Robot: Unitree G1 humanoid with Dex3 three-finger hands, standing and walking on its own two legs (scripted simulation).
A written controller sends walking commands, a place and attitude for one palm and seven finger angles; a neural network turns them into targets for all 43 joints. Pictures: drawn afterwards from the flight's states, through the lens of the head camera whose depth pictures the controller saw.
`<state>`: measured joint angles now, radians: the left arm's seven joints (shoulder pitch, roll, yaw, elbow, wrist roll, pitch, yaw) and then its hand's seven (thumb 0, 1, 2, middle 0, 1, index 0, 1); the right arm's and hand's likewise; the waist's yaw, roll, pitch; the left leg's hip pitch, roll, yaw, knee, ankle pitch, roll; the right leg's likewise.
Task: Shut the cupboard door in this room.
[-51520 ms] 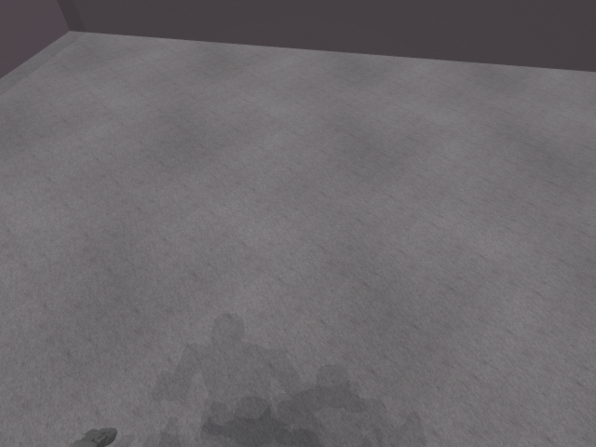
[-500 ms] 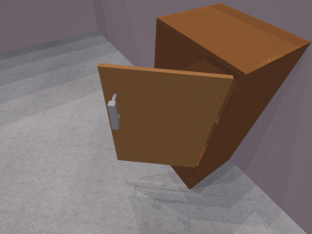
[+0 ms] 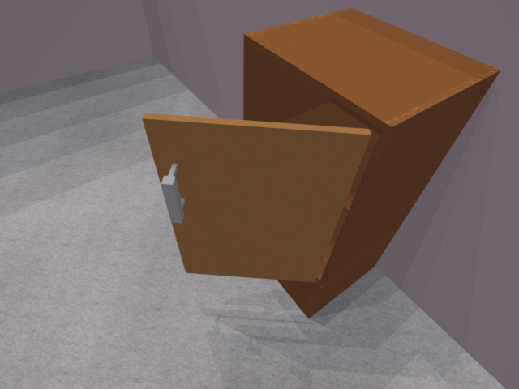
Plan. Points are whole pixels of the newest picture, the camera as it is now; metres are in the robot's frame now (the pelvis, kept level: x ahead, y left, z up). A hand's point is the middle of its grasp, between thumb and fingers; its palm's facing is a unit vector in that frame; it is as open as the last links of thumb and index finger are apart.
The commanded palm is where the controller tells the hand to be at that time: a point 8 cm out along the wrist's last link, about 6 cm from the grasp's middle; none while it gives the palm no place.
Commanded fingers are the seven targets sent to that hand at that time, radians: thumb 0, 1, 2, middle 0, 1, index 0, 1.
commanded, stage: come to a stop and stand still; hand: left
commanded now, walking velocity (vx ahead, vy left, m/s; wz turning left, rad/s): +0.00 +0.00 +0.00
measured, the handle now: (175, 193) +0.50 +0.21 -0.04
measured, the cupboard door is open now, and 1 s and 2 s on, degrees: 50 50 50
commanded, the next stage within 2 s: look again from close up in 1.14 s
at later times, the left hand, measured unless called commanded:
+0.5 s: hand out of the picture -0.01 +0.14 -0.18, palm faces +0.04 -0.99 -0.13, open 7.4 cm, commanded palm none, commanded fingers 0.00 0.90 0.90 -0.20 -0.30 -0.20 -0.30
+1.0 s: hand out of the picture +0.04 +0.19 -0.18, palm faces +0.02 -0.98 -0.21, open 7.4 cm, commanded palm none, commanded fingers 0.00 0.90 0.90 -0.20 -0.30 -0.20 -0.30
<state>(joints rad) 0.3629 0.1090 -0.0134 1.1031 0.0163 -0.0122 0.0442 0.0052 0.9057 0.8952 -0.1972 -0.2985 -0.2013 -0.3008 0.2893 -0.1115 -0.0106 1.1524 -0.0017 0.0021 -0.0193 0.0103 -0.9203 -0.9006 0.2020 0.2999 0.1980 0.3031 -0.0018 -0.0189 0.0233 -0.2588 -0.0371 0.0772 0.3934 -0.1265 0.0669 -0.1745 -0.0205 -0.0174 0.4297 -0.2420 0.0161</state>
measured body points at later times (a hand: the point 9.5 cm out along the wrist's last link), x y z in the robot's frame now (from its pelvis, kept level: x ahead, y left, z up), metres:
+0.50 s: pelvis +0.03 +0.00 +0.00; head +0.04 +0.01 +0.45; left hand -0.01 +0.19 -0.17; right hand +0.01 -0.21 -0.16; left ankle +0.06 +0.07 -0.74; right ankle -0.01 -0.13 -0.74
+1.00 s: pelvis +0.04 +0.01 -0.01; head +0.04 +0.01 +0.44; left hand +0.04 +0.24 -0.16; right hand +0.06 -0.22 -0.16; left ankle +0.06 +0.07 -0.74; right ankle -0.01 -0.13 -0.74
